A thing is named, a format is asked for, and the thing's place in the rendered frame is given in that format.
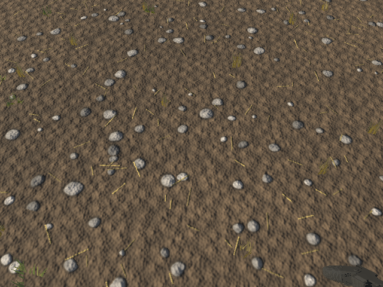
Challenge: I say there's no right robot hand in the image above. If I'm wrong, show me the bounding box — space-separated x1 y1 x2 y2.
323 265 383 287

